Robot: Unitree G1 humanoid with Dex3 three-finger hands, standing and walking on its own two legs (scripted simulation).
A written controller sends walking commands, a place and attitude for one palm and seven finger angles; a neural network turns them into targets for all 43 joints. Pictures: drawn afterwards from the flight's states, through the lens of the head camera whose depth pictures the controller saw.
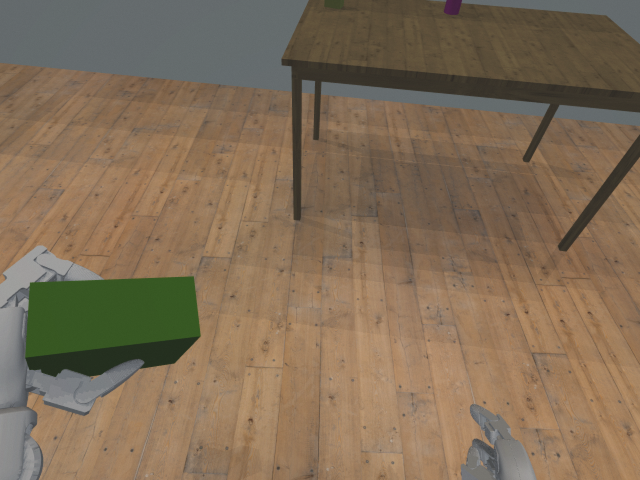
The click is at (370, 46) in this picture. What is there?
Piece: table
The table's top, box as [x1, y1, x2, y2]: [281, 0, 639, 99]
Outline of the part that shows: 281,59 283,65 639,99 639,44 605,15 461,3 459,12 456,15 449,15 443,12 445,2 441,1 344,0 344,5 340,9 324,7 324,0 309,0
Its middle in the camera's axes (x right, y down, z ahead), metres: +0.55 -0.76 +1.45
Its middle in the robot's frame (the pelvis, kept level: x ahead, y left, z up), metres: +1.62 -0.47 -0.04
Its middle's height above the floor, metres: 0.73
